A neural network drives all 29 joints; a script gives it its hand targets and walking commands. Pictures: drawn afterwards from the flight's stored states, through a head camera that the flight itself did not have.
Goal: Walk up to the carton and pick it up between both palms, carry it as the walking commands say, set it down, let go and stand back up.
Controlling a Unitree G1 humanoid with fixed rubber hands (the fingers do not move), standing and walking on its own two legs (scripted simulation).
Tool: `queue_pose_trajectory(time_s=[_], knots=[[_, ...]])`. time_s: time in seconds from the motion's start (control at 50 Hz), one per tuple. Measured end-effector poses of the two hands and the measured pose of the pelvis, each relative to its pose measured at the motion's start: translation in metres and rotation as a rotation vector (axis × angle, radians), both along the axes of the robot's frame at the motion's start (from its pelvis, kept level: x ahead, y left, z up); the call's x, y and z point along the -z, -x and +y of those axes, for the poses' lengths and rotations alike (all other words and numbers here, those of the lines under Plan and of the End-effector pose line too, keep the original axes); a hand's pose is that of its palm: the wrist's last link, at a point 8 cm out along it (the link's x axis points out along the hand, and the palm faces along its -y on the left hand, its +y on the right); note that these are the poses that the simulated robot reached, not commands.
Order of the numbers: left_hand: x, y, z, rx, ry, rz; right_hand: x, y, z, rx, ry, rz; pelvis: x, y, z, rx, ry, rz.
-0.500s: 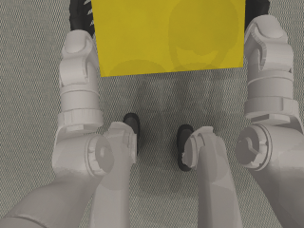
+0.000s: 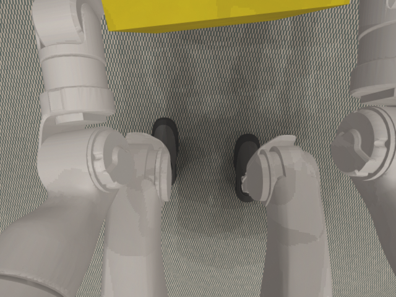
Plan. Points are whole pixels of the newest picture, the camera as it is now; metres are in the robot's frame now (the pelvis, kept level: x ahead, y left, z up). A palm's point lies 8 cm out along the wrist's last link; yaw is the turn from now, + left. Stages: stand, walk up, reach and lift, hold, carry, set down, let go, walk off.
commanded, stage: set down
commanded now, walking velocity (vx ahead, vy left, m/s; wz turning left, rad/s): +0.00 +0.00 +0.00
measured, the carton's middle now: out of the picture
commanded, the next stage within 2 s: none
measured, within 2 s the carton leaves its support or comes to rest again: rests again in 1.02 s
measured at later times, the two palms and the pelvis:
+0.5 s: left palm out of the picture +0.59 +0.20 -0.20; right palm out of the picture +0.60 -0.14 -0.21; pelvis +0.01 +0.00 -0.04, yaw +0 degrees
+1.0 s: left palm out of the picture +0.59 +0.20 -0.23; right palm out of the picture +0.60 -0.14 -0.23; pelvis +0.01 +0.00 -0.05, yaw +0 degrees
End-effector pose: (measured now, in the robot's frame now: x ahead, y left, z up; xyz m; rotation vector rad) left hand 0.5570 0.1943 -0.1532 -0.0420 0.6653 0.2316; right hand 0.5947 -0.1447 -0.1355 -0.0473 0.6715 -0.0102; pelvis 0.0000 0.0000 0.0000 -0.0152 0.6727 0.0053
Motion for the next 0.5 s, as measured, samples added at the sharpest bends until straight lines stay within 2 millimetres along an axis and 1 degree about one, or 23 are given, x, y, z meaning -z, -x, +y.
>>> queue_pose_trajectory(time_s=[0.08,0.16,0.24,0.28,0.34,0.4,0.5], knots=[[0.02,-0.006,0.0,0.001,0.001,0.021,0.02,-0.006,0.0,-0.002,0.002,0.02,0.008,-0.008,0.001,0.001,0.001,0.049],[0.044,-0.012,0.001,0.007,-0.003,0.048,0.049,-0.008,-0.001,-0.001,0.001,0.047,0.012,-0.016,0.0,0.001,-0.002,0.068],[0.053,-0.03,0.0,0.041,-0.039,0.033,0.08,-0.006,-0.003,-0.002,0.022,0.065,0.016,-0.021,-0.002,0.001,-0.007,0.051],[0.056,-0.04,-0.001,0.054,-0.047,0.005,0.092,-0.005,-0.003,-0.003,0.035,0.062,0.019,-0.021,-0.003,0.002,-0.011,0.028],[0.058,-0.041,0.002,0.045,-0.037,0.007,0.092,-0.008,-0.001,-0.008,0.023,0.056,0.027,-0.021,-0.005,0.003,-0.015,0.022],[0.059,-0.037,0.003,0.046,-0.04,0.004,0.085,-0.01,0.001,-0.019,0.045,0.042,0.034,-0.019,-0.005,0.003,-0.017,0.001],[0.051,-0.034,0.003,0.048,-0.036,-0.02,0.075,-0.008,0.0,-0.014,0.044,0.015,0.04,-0.012,-0.003,0.004,-0.014,-0.029]])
